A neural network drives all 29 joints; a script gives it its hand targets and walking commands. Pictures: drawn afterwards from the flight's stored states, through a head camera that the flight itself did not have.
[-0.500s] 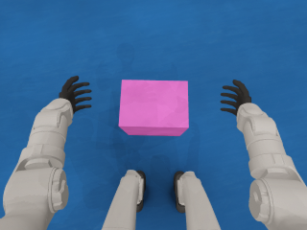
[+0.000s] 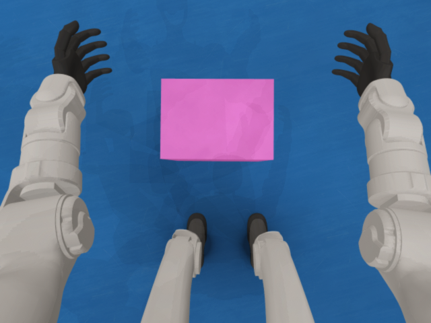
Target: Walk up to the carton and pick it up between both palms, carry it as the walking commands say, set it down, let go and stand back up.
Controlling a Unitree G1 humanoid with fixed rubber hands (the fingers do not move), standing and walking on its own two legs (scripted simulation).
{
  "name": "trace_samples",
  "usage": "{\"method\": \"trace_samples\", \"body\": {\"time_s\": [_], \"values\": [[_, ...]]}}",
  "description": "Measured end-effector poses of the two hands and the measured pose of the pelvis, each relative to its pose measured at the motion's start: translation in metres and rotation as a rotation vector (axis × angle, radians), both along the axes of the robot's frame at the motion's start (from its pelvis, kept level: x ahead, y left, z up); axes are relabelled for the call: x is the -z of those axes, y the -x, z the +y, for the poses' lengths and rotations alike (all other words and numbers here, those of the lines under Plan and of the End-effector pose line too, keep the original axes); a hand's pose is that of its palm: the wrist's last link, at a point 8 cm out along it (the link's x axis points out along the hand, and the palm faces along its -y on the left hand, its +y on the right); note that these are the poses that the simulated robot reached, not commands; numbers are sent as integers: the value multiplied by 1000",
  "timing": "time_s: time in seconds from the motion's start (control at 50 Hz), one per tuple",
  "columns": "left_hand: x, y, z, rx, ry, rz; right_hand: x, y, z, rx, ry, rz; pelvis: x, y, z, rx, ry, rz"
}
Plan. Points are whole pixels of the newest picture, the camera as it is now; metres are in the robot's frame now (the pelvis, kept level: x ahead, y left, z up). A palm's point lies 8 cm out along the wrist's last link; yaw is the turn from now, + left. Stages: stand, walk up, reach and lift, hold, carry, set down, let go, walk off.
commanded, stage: reach and lift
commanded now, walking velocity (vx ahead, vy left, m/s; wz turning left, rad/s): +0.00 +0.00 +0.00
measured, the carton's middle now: (217, 127) +0.49 +0.03 -0.51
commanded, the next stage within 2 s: none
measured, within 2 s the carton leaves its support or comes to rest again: neither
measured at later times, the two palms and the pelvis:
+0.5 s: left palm (99, 90) +0.51 +0.26 -0.21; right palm (337, 90) +0.52 -0.21 -0.21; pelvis -0.02 +0.00 -0.09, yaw +0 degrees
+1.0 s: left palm (133, 114) +0.50 +0.25 -0.37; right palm (307, 112) +0.51 -0.21 -0.38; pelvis -0.05 -0.01 -0.24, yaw +0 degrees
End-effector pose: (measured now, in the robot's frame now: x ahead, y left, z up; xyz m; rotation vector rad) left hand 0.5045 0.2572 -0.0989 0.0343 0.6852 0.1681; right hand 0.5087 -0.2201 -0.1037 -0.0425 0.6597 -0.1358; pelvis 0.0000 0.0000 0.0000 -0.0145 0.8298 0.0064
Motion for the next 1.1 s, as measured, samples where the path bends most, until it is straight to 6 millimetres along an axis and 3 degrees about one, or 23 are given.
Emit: {"method": "trace_samples", "body": {"time_s": [0.12,0.28,0.5,0.86,1.1], "values": [[6,-11,2,7,-2,-22,5,-15,1,-1,8,-17,8,5,-4,3,-7,39],[34,-4,7,8,4,6,36,-8,2,21,-9,19,28,10,-6,-2,-4,62],[106,-8,7,-11,14,-1,106,-13,7,29,-8,19,91,20,-3,-7,6,91],[230,3,1,-14,-14,17,234,-3,10,34,-9,38,202,42,-5,-7,9,54],[306,6,-5,-7,-37,48,305,-8,17,24,-13,55,258,50,-9,-3,2,-44]]}}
